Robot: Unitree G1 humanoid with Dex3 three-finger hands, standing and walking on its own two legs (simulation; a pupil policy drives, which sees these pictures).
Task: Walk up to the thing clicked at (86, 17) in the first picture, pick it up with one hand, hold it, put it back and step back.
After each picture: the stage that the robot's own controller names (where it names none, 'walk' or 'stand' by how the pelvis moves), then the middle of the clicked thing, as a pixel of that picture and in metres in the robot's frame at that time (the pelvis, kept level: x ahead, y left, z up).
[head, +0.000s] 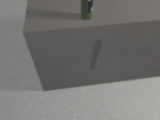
stand; out of the picture +0.91 -0.01 +0.03
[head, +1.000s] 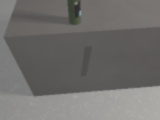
rise first; (74, 1) +0.82 +0.10 +0.05
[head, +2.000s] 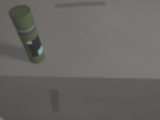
stand; (29, 38) +0.51 +0.26 +0.04
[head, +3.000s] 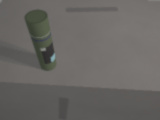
stand; (43, 44) +0.48 +0.17 +0.05
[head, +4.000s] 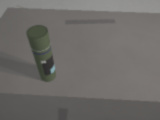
stand; (43, 56) +0.46 +0.17 +0.03
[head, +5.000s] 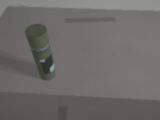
stand; (42, 55) +0.46 +0.17 +0.03
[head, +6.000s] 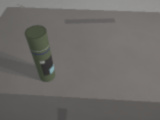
stand; (42, 57) +0.46 +0.17 +0.03
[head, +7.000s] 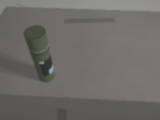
rise first; (41, 57) +0.45 +0.18 +0.03
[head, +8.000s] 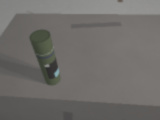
rise first; (47, 60) +0.44 +0.18 +0.03
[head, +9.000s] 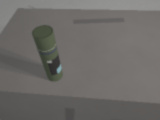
go down; (49, 56) +0.45 +0.17 +0.03
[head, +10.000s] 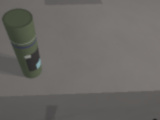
go down; (26, 49) +0.43 +0.17 +0.07
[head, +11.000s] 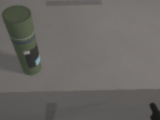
approach; (26, 46) +0.45 +0.17 +0.08
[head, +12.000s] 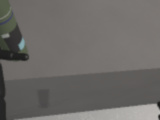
close; (4, 28) +0.46 +0.19 +0.11
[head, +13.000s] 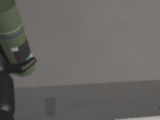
lift; (14, 42) +0.43 +0.19 +0.10
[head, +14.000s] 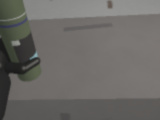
lift; (18, 38) +0.34 +0.17 +0.26
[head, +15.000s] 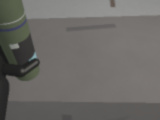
hold; (15, 39) +0.31 +0.17 +0.27
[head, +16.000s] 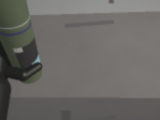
hold; (19, 42) +0.31 +0.15 +0.26
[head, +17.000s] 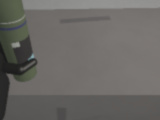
crouch; (15, 40) +0.36 +0.18 +0.22
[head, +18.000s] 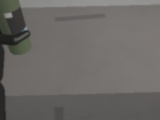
lower; (8, 12) +0.44 +0.20 +0.24
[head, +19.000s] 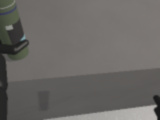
lower; (7, 23) +0.49 +0.18 +0.11
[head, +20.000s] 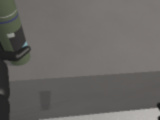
lower; (9, 30) +0.47 +0.18 +0.11
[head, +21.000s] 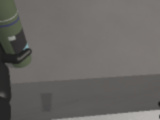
lower; (10, 32) +0.46 +0.18 +0.10
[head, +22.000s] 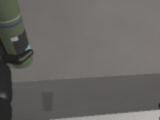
lower; (13, 33) +0.46 +0.18 +0.10
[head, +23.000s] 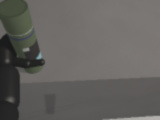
open; (25, 42) +0.43 +0.16 +0.10
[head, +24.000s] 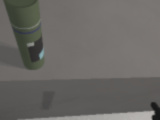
sink last; (29, 36) +0.43 +0.14 +0.10
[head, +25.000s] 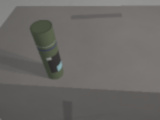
sink last; (49, 53) +0.44 +0.16 +0.08
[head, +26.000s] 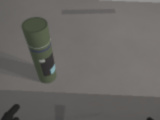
stand; (42, 55) +0.41 +0.16 +0.08
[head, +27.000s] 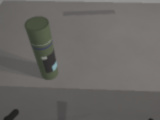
stand; (44, 52) +0.44 +0.15 +0.08
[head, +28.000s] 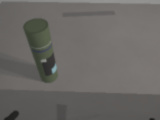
stand; (43, 55) +0.42 +0.15 +0.08
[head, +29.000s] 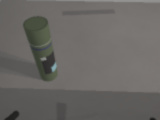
stand; (43, 53) +0.43 +0.15 +0.08
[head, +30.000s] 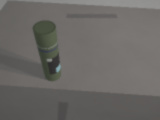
stand; (49, 54) +0.44 +0.15 +0.05
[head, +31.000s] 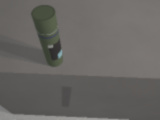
walk; (50, 40) +0.47 +0.13 +0.04
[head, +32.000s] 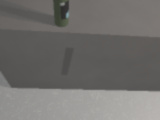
walk; (61, 1) +0.71 +0.11 +0.04
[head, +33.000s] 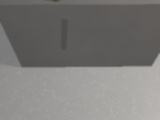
stand; out of the picture +1.05 +0.21 +0.05
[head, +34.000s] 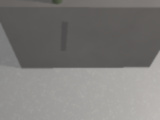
stand; out of the picture +1.05 +0.19 +0.03
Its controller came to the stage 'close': yes
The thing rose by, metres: 0.24
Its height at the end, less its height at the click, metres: +0.00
